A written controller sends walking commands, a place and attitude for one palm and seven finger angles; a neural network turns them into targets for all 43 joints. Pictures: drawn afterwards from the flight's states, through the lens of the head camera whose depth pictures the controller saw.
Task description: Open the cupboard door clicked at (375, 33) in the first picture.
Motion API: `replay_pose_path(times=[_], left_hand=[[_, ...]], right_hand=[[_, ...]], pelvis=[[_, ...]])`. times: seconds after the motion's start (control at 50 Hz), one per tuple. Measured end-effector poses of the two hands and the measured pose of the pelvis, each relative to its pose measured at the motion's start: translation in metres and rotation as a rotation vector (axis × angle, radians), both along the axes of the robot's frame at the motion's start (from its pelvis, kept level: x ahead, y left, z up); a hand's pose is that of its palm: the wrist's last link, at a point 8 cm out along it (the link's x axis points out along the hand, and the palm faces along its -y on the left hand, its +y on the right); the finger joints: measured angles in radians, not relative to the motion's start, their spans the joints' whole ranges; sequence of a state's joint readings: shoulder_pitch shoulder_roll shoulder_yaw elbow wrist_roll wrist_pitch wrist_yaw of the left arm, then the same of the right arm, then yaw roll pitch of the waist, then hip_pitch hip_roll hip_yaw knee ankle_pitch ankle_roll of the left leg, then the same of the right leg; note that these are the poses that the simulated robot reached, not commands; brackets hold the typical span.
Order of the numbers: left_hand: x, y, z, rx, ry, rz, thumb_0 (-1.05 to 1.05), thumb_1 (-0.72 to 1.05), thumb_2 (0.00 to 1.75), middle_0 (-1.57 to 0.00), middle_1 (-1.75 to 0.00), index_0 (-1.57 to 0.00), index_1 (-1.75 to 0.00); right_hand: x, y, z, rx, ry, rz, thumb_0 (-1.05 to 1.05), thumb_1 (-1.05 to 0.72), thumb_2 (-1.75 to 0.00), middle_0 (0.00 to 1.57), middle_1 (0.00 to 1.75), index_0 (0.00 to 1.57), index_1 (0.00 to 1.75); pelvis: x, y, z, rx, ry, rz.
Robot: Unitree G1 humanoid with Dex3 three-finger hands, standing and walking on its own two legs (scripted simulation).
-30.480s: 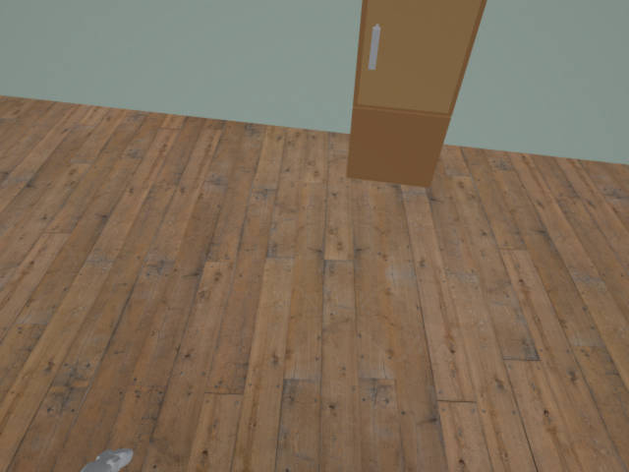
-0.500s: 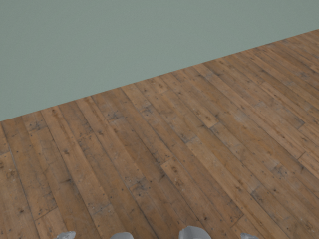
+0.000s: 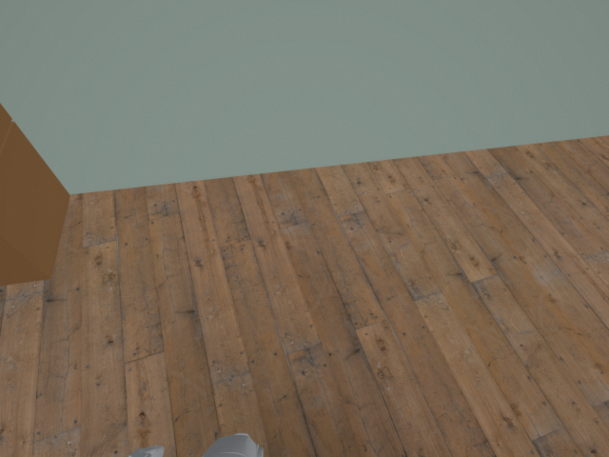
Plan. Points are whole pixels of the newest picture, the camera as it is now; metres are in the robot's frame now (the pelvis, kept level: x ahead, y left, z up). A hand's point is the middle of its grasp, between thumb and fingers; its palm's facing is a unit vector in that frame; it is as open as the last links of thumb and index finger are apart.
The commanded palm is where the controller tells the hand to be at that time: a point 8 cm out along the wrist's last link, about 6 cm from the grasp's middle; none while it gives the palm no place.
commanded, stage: turn to face it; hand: left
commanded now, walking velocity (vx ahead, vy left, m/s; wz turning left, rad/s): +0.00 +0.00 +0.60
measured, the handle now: out of the picture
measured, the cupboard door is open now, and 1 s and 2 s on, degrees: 46 46 46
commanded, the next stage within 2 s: take the last steps up to it in 1.44 s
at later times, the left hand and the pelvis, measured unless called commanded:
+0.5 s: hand out of the picture +0.05 +0.21 -0.15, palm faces +0.29 -0.91 -0.29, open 7.4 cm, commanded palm none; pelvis +0.01 -0.02 -0.01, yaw +18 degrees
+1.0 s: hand out of the picture +0.00 +0.23 -0.16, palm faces +0.56 -0.79 -0.26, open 7.4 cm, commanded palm none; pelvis +0.03 -0.01 +0.00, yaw +35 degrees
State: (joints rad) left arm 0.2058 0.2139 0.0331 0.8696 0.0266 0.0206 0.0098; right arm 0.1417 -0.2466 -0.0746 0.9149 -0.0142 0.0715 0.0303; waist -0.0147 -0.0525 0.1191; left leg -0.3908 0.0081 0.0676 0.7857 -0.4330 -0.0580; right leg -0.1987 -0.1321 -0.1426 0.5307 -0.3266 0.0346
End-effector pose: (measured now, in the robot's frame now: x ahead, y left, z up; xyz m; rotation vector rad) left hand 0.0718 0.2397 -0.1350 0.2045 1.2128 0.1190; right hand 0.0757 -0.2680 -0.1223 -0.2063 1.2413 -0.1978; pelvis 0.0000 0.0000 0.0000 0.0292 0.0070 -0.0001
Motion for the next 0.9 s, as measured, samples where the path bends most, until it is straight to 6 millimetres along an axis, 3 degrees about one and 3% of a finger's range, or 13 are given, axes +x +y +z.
replay_pose_path(times=[0.06, 0.12, 0.26, 0.36, 0.42, 0.54, 0.64, 0.74, 0.8, 0.9], left_hand=[[-0.020, 0.014, -0.018, -0.024, 0.033, 0.059, 0.00, 0.90, 0.90, -0.20, -0.30, -0.20, -0.30], [-0.033, 0.029, -0.027, -0.014, 0.074, 0.111, 0.00, 0.90, 0.90, -0.20, -0.30, -0.20, -0.30], [-0.028, 0.043, -0.006, 0.017, 0.008, 0.193, 0.00, 0.91, 0.90, -0.20, -0.30, -0.20, -0.30], [-0.019, 0.037, 0.009, 0.051, -0.066, 0.226, 0.00, 0.91, 0.90, -0.20, -0.30, -0.20, -0.30], [-0.021, 0.030, 0.010, 0.087, -0.111, 0.246, 0.00, 0.90, 0.90, -0.20, -0.30, -0.20, -0.30], [-0.051, 0.009, 0.013, 0.067, -0.068, 0.328, 0.00, 0.90, 0.90, -0.20, -0.30, -0.20, -0.30], [-0.079, 0.001, -0.001, 0.007, -0.028, 0.402, 0.00, 0.90, 0.90, -0.20, -0.30, -0.20, -0.30], [-0.113, 0.011, -0.028, -0.031, 0.033, 0.490, 0.00, 0.90, 0.90, -0.20, -0.30, -0.20, -0.30], [-0.122, 0.018, -0.025, -0.020, 0.058, 0.531, 0.00, 0.90, 0.90, -0.20, -0.30, -0.20, -0.30], [-0.119, 0.027, -0.006, 0.012, 0.008, 0.585, 0.00, 0.91, 0.90, -0.20, -0.30, -0.20, -0.30]], right_hand=[[0.029, 0.011, -0.002, -0.030, -0.052, 0.072, 0.01, -0.91, -0.90, 0.20, 0.29, 0.20, 0.30], [0.047, 0.023, 0.001, -0.047, -0.084, 0.129, 0.01, -0.91, -0.90, 0.20, 0.29, 0.20, 0.30], [0.053, 0.035, 0.008, -0.041, -0.052, 0.212, 0.00, -0.91, -0.90, 0.20, 0.30, 0.21, 0.30], [0.057, 0.029, -0.001, -0.007, -0.021, 0.244, 0.00, -0.91, -0.90, 0.20, 0.30, 0.21, 0.30], [0.066, 0.019, -0.015, 0.015, -0.016, 0.256, 0.01, -0.91, -0.90, 0.20, 0.30, 0.21, 0.30], [0.090, 0.017, -0.012, 0.014, 0.001, 0.318, 0.01, -0.91, -0.90, 0.20, 0.30, 0.21, 0.30], [0.116, 0.038, 0.001, -0.003, -0.016, 0.406, 0.01, -0.91, -0.90, 0.20, 0.29, 0.20, 0.30], [0.140, 0.069, -0.002, -0.033, -0.081, 0.504, 0.01, -0.91, -0.90, 0.20, 0.30, 0.20, 0.30], [0.141, 0.081, 0.004, -0.038, -0.079, 0.545, 0.00, -0.91, -0.90, 0.20, 0.30, 0.20, 0.30], [0.139, 0.088, 0.006, -0.030, -0.029, 0.596, 0.00, -0.91, -0.90, 0.20, 0.30, 0.21, 0.30]], pelvis=[[0.004, 0.011, -0.012, -0.022, 0.006, 0.040], [0.002, 0.014, -0.015, -0.022, 0.004, 0.076], [0.002, 0.008, -0.002, -0.053, 0.002, 0.157], [0.005, -0.006, -0.001, -0.058, 0.000, 0.216], [0.010, -0.019, -0.011, -0.029, 0.011, 0.249], [0.013, -0.020, -0.004, -0.029, -0.013, 0.343], [0.016, -0.013, -0.002, -0.008, -0.007, 0.408], [0.013, 0.002, -0.018, -0.026, -0.005, 0.467], [0.014, 0.002, -0.012, -0.038, -0.005, 0.497], [0.017, -0.002, -0.001, -0.057, -0.004, 0.555]])
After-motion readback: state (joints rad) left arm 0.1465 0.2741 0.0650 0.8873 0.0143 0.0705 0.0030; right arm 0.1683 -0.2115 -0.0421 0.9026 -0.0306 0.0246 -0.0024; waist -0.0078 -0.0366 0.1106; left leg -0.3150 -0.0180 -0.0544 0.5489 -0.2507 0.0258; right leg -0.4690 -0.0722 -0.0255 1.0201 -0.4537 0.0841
